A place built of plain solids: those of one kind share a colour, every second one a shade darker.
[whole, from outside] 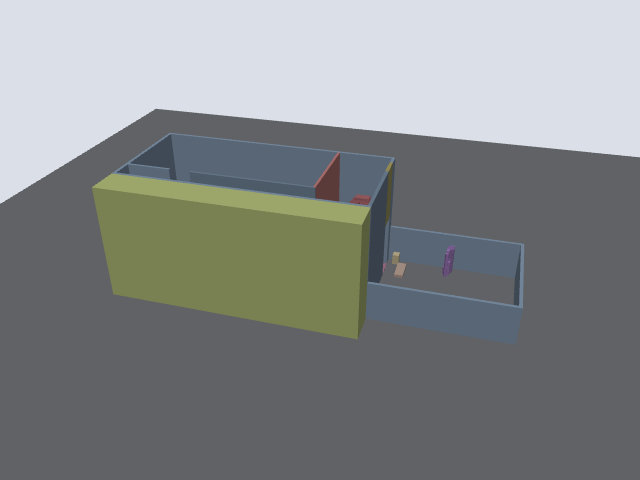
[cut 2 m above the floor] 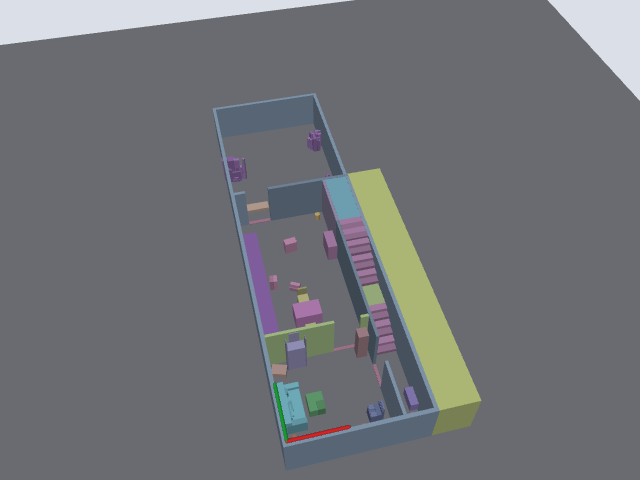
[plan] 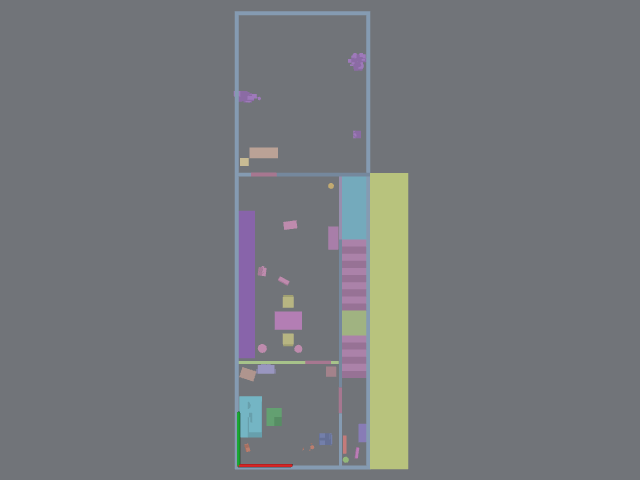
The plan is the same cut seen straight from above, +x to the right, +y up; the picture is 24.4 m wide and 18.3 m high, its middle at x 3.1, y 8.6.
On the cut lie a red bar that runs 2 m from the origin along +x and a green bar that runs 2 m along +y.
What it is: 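A terraced town house, two up and two down, 4.9 m between the party walls, 11.0 m deep; a hall 0.92 m wide; a stair of 17 risers of 159 mm on goings of 271 mm, 0.92 m wide, straight between the party wall and the hall's partition, arriving straight on the upper floor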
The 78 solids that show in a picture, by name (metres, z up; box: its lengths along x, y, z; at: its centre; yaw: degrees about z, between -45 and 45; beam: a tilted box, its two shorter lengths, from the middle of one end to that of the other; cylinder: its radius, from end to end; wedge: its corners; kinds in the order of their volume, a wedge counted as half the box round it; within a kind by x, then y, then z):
{
 "neighbour_1": {"box": [1.46, 11.3, 5.35], "at": [5.73, 5.51, 2.62]},
 "wall_1": {"box": [0.15, 11.32, 5.35], "at": [-0.07, 5.51, 2.62]},
 "wall_2": {"box": [0.15, 6.3, 1.85], "at": [-0.07, 14.17, 0.88]},
 "wall_3": {"box": [0.62, 0.15, 5.35], "at": [0.16, 11.1, 2.62]},
 "wall_4": {"box": [5.16, 0.15, 5.35], "at": [2.43, -0.07, 2.62]},
 "wall_5": {"box": [5.16, 0.15, 1.85], "at": [2.43, 17.25, 0.88]},
 "wall_6": {"box": [3.56, 0.15, 5.35], "at": [3.23, 11.1, 2.62]},
 "wall_7": {"box": [0.12, 2.0, 5.35], "at": [3.88, 1.0, 2.62]},
 "wall_8": {"box": [0.12, 5.64, 5.35], "at": [3.88, 5.8, 2.62]},
 "wall_9": {"box": [0.15, 11.32, 5.35], "at": [4.94, 5.51, 2.62]},
 "wall_10": {"box": [0.15, 6.3, 1.85], "at": [4.94, 14.17, 0.88]},
 "under_landing_1": {"box": [0.92, 2.4, 2.74], "at": [4.4, 9.82, 1.32]},
 "tread_1": {"box": [0.92, 0.28, 0.21], "at": [4.4, 3.47, 0.05]},
 "tread_2": {"box": [0.92, 0.28, 0.37], "at": [4.4, 3.74, 0.13]},
 "tread_3": {"box": [0.92, 0.28, 0.53], "at": [4.4, 4.02, 0.21]},
 "tread_4": {"box": [0.92, 0.28, 0.69], "at": [4.4, 4.29, 0.29]},
 "tread_5": {"box": [0.92, 0.28, 0.84], "at": [4.4, 4.56, 0.37]},
 "tread_6": {"box": [0.92, 0.28, 1.0], "at": [4.4, 4.83, 0.45]},
 "tread_7": {"box": [0.92, 0.28, 1.16], "at": [4.4, 6.04, 0.53]},
 "tread_8": {"box": [0.92, 0.28, 1.32], "at": [4.4, 6.32, 0.61]},
 "tread_9": {"box": [0.92, 0.28, 1.48], "at": [4.4, 6.59, 0.69]},
 "tread_10": {"box": [0.92, 0.28, 1.64], "at": [4.4, 6.86, 0.77]},
 "tread_11": {"box": [0.92, 0.28, 1.8], "at": [4.4, 7.13, 0.85]},
 "tread_12": {"box": [0.92, 0.28, 1.96], "at": [4.4, 7.4, 0.93]},
 "tread_13": {"box": [0.92, 0.28, 2.11], "at": [4.4, 7.67, 1.01]},
 "tread_14": {"box": [0.92, 0.28, 2.27], "at": [4.4, 7.94, 1.09]},
 "tread_15": {"box": [0.92, 0.28, 2.43], "at": [4.4, 8.21, 1.17]},
 "tread_16": {"box": [0.92, 0.28, 2.59], "at": [4.4, 8.48, 1.25]},
 "bedroom_front_wall_1": {"box": [3.88, 0.12, 2.7], "at": [1.94, 8.56, 3.95]},
 "slotfit_sofa_1": {"box": [0.33, 1.57, 0.91], "at": [0.18, 1.86, 0.41]},
 "slotfit_sofa_2": {"box": [0.72, 0.2, 0.68], "at": [0.53, 1.17, 0.29]},
 "slotfit_sofa_3": {"box": [0.72, 0.2, 0.68], "at": [0.53, 2.54, 0.29]},
 "slotfit_sofa_4": {"box": [0.55, 1.23, 0.53], "at": [0.59, 1.86, 0.21]},
 "kitchen_wall_1": {"box": [2.54, 0.12, 2.65], "at": [1.27, 3.93, 1.27]},
 "kitchen_wall_2": {"box": [0.3, 0.12, 2.65], "at": [3.67, 3.93, 1.27]},
 "half_landing_1": {"box": [0.92, 0.95, 1.0], "at": [4.4, 5.44, 0.45]},
 "partition_low_beyond_1": {"box": [0.12, 2.4, 2.65], "at": [3.88, 9.82, 1.27]},
 "kitchen_table_1": {"box": [1.04, 0.7, 0.8], "at": [1.89, 5.53, 0.35]},
 "bedstead_upper_1": {"box": [0.4, 0.65, 0.69], "at": [0.26, 9.82, 2.99]},
 "bedstead_upper_2": {"box": [0.42, 0.95, 0.64], "at": [0.87, 9.82, 2.97]},
 "back_wall_over_door_1": {"box": [1.0, 0.15, 2.74], "at": [0.96, 11.1, 3.93]},
 "slotfit_storage_1": {"box": [0.05, 0.18, 1.99], "at": [0.7, 3.59, 0.94]},
 "slotfit_storage_2": {"box": [0.2, 0.025, 1.99], "at": [0.95, 3.85, 0.94]},
 "slotfit_storage_3": {"box": [0.65, 0.34, 1.43], "at": [1.05, 3.67, 0.67]},
 "slotfit_storage_4": {"box": [0.17, 0.025, 1.99], "at": [1.13, 3.85, 0.94]},
 "slotfit_storage_5": {"box": [0.04, 0.18, 1.99], "at": [1.39, 3.59, 0.94]},
 "own_plant_yard_1": {"box": [0.28, 0.31, 1.31], "at": [0.2, 14.13, 0.6]},
 "own_plant_yard_2": {"box": [0.5, 0.17, 0.63], "at": [0.34, 13.98, 0.26]},
 "own_plant_yard_3": {"box": [0.07, 0.15, 1.31], "at": [0.37, 14.17, 0.6]},
 "own_plant_yard_4": {"box": [0.25, 0.15, 1.31], "at": [0.46, 14.02, 0.6]},
 "own_plant_yard_5": {"box": [0.28, 0.17, 0.78], "at": [0.55, 14.08, 0.34]},
 "own_plant_yard_6": {"cylinder": 0.07, "from": [0.79, 13.99, -0.05], "to": [0.79, 13.99, 1.26]},
 "own_plant_yard_7": {"box": [0.15, 0.33, 0.85], "at": [4.47, 15.22, 0.37]},
 "slotfit_kitchen_wall_table_1": {"box": [0.4, 0.89, 0.9], "at": [3.61, 8.67, 0.4]},
 "own_floor_lamp_1": {"box": [0.4, 0.4, 1.52], "at": [3.52, 3.58, 0.71]},
 "clutter_kitchen_1": {"box": [0.16, 0.15, 0.62], "at": [0.81, 7.32, 0.26], "yaw": -6.9},
 "clutter_kitchen_2": {"cylinder": 0.17, "from": [0.9, 4.47, -0.05], "to": [0.9, 4.47, 0.41]},
 "clutter_kitchen_3": {"box": [0.15, 0.15, 0.62], "at": [0.96, 7.3, 0.26], "yaw": -6.9},
 "clutter_kitchen_4": {"box": [0.4, 0.15, 0.44], "at": [1.73, 7.06, 0.17], "yaw": -28.0},
 "clutter_kitchen_5": {"box": [0.51, 0.31, 0.64], "at": [1.97, 9.17, 0.27], "yaw": 7.7},
 "clutter_kitchen_6": {"cylinder": 0.15, "from": [2.28, 4.45, -0.05], "to": [2.28, 4.45, 0.31]},
 "slotfit_low_table_1": {"box": [0.29, 0.34, 0.48], "at": [1.21, 1.68, 0.19]},
 "slotfit_low_table_2": {"box": [0.58, 0.35, 0.48], "at": [1.35, 2.03, 0.19]},
 "slotfit_low_table_3": {"box": [0.29, 0.34, 0.48], "at": [1.5, 1.68, 0.19]},
 "kitchen_run_worktop_1": {"box": [0.62, 5.63, 0.04], "at": [0.31, 6.91, 0.88]},
 "slotfit_chair_1": {"box": [0.37, 0.42, 0.51], "at": [3.25, 1.0, 0.2]},
 "slotfit_chair_2": {"box": [0.2, 0.23, 0.56], "at": [3.39, 0.9, 0.23]},
 "shoe_rack_1": {"box": [0.3, 0.7, 0.5], "at": [4.71, 1.24, 0.2]},
 "yard_step_1": {"box": [1.09, 0.41, 0.2], "at": [0.96, 11.92, 0.05]},
 "box_cardboard_1": {"box": [0.56, 0.4, 0.31], "at": [0.35, 3.48, 0.1], "yaw": -17.8},
 "radiator_1": {"box": [0.14, 0.7, 0.6], "at": [4.05, 0.8, 0.42]},
 "own_bin_1": {"box": [0.34, 0.31, 0.55], "at": [0.22, 11.57, 0.23]},
 "threshold_1": {"box": [0.98, 0.16, 0.08], "at": [0.96, 11.1, -0.01]},
 "threshold_2": {"box": [0.98, 0.13, 0.07], "at": [3.03, 3.93, -0.01]},
 "threshold_3": {"box": [0.13, 0.98, 0.07], "at": [3.88, 2.49, -0.01]},
 "side_chair_1": {"box": [0.42, 0.42, 0.04], "at": [1.89, 4.83, 0.43]},
 "side_chair_2": {"box": [0.42, 0.42, 0.04], "at": [1.89, 6.23, 0.43]},
 "side_chair_3": {"box": [0.38, 0.08, 0.38], "at": [1.89, 6.47, 0.65]}
}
